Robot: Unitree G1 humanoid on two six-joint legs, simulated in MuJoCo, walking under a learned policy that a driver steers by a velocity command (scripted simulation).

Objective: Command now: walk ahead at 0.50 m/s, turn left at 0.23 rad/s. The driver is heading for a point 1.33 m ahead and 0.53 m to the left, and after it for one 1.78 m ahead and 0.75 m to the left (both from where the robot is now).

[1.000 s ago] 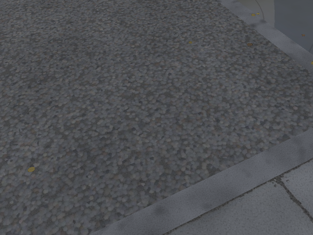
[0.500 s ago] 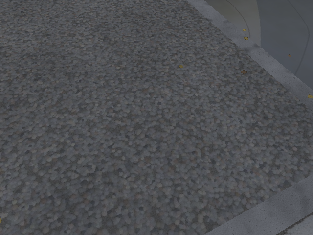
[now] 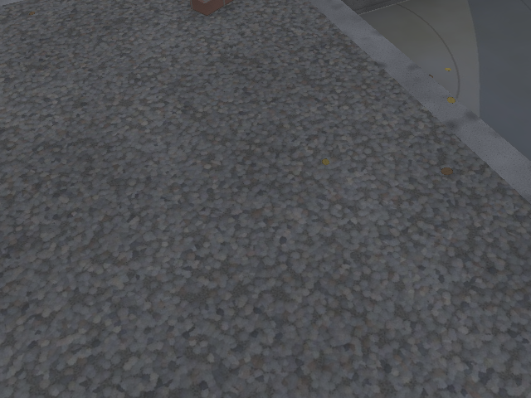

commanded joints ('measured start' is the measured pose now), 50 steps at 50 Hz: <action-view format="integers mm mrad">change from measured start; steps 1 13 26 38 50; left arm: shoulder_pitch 48 185 8 -386 -49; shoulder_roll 95 113 91 101 112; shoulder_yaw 17 8 10 -10 7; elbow -21 40 -139 -312 -221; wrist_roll -2 2 32 13 16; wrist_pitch -35 -19 30 35 8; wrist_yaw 3 38 -2 -18 11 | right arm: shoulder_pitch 49 -277 1 210 97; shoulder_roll -37 -17 -128 -180 -111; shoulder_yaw -10 11 -49 -61 -33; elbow -24 -160 -76 -70 -149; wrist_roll -1 -4 32 14 -11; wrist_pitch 20 11 -10 -5 6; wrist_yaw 13 32 -21 -25 6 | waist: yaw -18 43 44 -92 4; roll -81 -102 -48 33 -109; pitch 18 46 -48 -4 -35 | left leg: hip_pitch -103 -120 349 506 -76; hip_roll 43 -27 98 67 -33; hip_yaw -22 161 -239 -295 -84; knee -26 -504 -888 -838 43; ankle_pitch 98 214 480 528 -60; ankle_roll -15 36 234 162 1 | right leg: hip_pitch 13 294 -389 -512 33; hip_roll -284 -305 -179 -110 -336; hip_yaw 184 -60 143 121 455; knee -248 -126 786 317 -147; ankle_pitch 169 685 -147 135 -84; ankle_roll -80 -13 130 139 -70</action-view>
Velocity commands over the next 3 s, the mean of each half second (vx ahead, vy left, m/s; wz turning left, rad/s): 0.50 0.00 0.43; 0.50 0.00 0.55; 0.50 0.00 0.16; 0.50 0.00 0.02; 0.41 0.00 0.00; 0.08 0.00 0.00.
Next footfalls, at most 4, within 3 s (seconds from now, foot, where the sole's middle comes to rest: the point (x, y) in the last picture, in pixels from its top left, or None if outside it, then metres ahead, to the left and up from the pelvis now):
0.36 left None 0.33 0.12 -0.78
0.88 right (258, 322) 0.69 0.07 -0.78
1.38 left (145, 302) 0.76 0.39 -0.78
1.90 right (156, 205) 1.12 0.40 -0.78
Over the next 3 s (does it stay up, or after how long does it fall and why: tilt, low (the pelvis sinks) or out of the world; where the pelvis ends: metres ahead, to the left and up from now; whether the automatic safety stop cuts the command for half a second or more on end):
stays up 1.22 0.59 0.00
